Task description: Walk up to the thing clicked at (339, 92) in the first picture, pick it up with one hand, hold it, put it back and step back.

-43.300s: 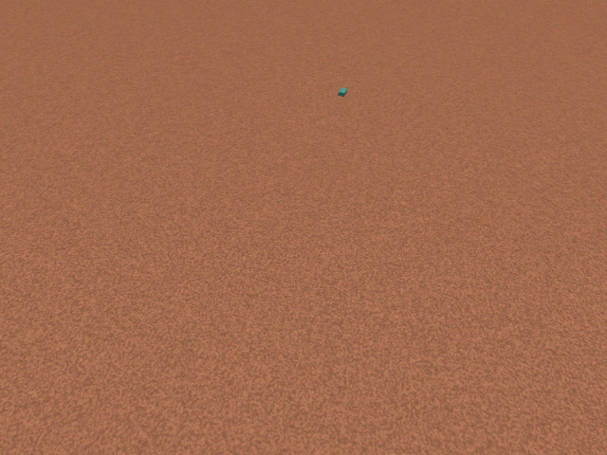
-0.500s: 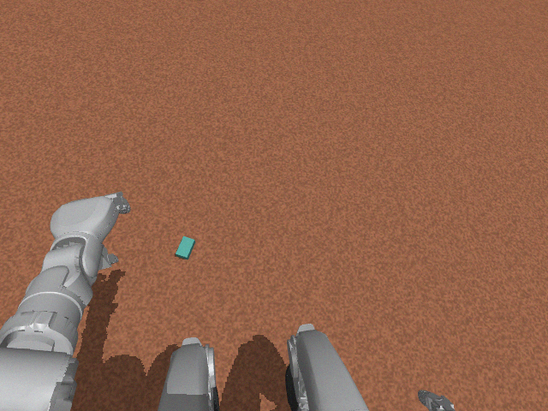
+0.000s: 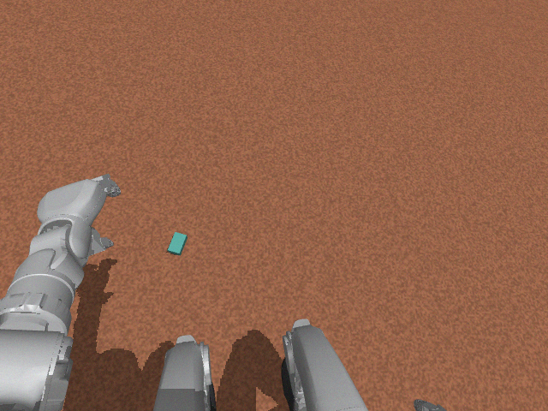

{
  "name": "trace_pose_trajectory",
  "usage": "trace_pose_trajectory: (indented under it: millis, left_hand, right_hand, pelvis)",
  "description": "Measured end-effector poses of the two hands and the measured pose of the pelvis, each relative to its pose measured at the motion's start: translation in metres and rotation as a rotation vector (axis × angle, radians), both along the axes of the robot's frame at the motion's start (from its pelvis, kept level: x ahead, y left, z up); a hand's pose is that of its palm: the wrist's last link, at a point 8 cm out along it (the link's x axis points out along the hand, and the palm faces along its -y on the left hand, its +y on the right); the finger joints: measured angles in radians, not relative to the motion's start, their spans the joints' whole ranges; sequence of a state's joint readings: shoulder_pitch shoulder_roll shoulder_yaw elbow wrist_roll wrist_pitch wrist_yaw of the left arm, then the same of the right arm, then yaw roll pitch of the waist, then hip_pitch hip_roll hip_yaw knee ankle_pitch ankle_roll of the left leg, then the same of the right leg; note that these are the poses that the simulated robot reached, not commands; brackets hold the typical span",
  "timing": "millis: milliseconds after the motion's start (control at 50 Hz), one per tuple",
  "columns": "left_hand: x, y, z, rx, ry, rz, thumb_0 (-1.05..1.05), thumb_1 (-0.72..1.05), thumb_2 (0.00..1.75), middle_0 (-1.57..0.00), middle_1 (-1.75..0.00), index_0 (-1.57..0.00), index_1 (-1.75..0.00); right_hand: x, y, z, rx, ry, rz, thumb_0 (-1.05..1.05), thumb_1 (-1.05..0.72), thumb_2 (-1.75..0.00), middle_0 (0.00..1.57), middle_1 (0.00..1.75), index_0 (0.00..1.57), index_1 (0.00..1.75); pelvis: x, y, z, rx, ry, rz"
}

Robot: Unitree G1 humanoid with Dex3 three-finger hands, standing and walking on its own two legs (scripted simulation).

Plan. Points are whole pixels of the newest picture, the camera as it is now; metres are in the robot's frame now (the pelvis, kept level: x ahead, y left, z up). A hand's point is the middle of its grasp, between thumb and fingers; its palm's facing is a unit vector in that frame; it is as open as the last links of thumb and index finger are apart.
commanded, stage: go down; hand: left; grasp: from above
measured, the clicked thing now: (177, 243) +0.56 +0.17 -0.61
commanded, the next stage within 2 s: none
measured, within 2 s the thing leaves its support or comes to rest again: neither
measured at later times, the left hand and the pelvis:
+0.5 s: hand (99, 220) +0.44 +0.23 -0.11, palm faces -0.42 -0.33 -0.84, open 10.2 cm; pelvis -0.01 +0.00 -0.02, yaw +0 degrees
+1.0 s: hand (97, 220) +0.45 +0.23 -0.12, palm faces -0.41 -0.41 -0.81, open 10.3 cm; pelvis -0.01 +0.00 -0.03, yaw +0 degrees
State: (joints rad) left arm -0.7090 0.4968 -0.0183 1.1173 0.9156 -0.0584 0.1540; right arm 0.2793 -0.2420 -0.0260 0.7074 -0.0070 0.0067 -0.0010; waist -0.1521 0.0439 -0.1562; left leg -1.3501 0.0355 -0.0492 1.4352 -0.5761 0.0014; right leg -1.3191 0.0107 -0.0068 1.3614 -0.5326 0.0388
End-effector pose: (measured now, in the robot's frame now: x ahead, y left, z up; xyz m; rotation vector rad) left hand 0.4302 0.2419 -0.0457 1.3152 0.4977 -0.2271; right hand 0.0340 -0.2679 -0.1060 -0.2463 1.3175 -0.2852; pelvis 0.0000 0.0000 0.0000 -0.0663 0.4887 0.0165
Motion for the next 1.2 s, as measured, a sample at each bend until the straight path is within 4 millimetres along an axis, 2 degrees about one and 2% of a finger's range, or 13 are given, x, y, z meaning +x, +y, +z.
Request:
trace_pose_trajectory:
  millis: [160,400,700,1200]
  left_hand:
    - [0.005,0.003,0.002,-0.029,0.009,0.027,0.00,0.15,0.65,-0.41,-0.61,-0.44,-0.61]
    - [0.013,-0.001,-0.005,-0.062,0.001,0.029,0.00,0.15,0.67,-0.39,-0.61,-0.43,-0.61]
    - [0.021,0.003,-0.013,-0.111,0.013,0.065,0.00,0.15,0.68,-0.37,-0.61,-0.41,-0.61]
    - [0.021,0.013,-0.029,-0.175,0.016,0.099,0.00,0.15,0.70,-0.36,-0.61,-0.39,-0.61]
  right_hand:
    - [-0.005,0.002,-0.001,0.004,-0.003,-0.002,0.00,-0.91,-0.90,0.21,0.30,0.20,0.30]
    - [-0.008,-0.002,-0.011,-0.001,-0.002,0.002,0.00,-0.91,-0.90,0.21,0.30,0.20,0.30]
    - [-0.008,-0.002,-0.018,-0.001,0.001,0.006,0.00,-0.91,-0.90,0.21,0.30,0.20,0.30]
    - [-0.014,0.005,-0.033,0.002,0.000,0.019,0.00,-0.91,-0.89,0.21,0.30,0.20,0.30]
  pelvis:
    - [-0.002,0.000,-0.002,-0.001,0.005,0.000]
    - [-0.005,-0.003,-0.013,0.000,0.022,0.000]
    - [-0.004,-0.004,-0.021,-0.003,0.043,-0.002]
    - [-0.013,0.001,-0.039,-0.014,0.057,0.000]
